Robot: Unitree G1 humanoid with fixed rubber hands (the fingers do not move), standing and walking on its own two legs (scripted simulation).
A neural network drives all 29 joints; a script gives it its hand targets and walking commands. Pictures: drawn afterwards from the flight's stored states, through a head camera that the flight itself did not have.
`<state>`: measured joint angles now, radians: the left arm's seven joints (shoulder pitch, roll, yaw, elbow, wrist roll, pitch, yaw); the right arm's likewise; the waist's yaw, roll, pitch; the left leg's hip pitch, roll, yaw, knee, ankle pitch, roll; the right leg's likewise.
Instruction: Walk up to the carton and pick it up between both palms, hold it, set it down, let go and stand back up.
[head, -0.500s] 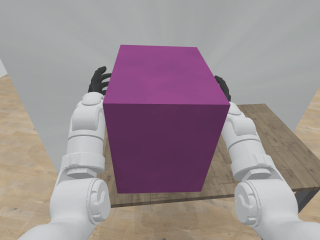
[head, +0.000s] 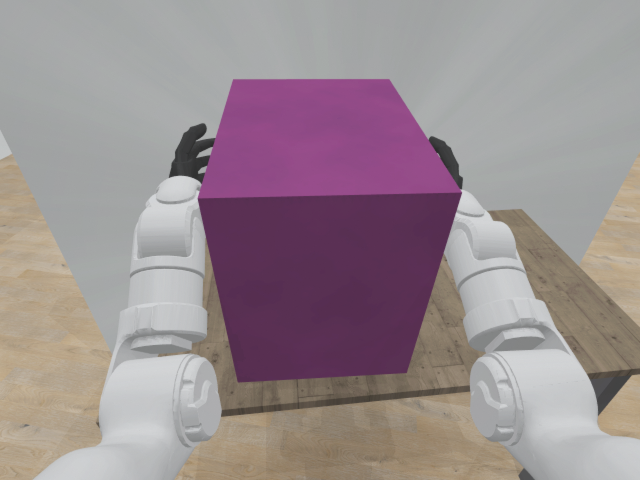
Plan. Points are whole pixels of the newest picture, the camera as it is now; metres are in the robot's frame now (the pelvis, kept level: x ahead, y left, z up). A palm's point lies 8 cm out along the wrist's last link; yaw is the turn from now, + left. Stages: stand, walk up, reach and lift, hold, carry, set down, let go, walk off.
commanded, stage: reach and lift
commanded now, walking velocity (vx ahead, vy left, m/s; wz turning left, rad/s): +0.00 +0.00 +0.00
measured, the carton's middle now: (317, 222) +0.40 +0.03 +0.18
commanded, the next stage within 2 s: hold in 0.18 s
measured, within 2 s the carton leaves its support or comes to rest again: neither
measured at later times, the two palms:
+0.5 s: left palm (187, 177) +0.37 +0.18 +0.27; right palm (449, 193) +0.38 -0.13 +0.24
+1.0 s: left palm (187, 179) +0.36 +0.18 +0.27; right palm (452, 190) +0.37 -0.13 +0.25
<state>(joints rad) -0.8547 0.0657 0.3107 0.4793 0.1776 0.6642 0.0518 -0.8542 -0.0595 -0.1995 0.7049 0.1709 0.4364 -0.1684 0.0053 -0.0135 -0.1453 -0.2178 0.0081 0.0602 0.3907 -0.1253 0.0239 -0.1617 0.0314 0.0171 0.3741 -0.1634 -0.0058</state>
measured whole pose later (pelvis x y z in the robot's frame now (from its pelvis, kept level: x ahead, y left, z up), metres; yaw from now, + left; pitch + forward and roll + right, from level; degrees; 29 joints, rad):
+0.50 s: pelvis +0.00 +0.00 +0.00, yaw +0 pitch -3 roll -1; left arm -0.89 0.07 0.32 0.44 0.19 0.74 0.04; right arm -0.86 -0.06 -0.20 0.64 0.18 0.49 -0.18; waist 0.00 -0.01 -0.14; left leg -0.22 0.01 0.06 0.39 -0.12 0.02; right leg -0.16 0.03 0.02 0.37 -0.16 -0.01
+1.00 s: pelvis +0.00 +0.00 +0.00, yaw +0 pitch -3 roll -1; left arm -0.87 0.07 0.32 0.40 0.19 0.77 0.02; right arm -0.86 -0.07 -0.20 0.60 0.20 0.55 -0.19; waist -0.01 -0.01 -0.14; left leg -0.22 0.01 0.06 0.39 -0.12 0.02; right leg -0.16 0.03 0.02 0.37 -0.16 -0.01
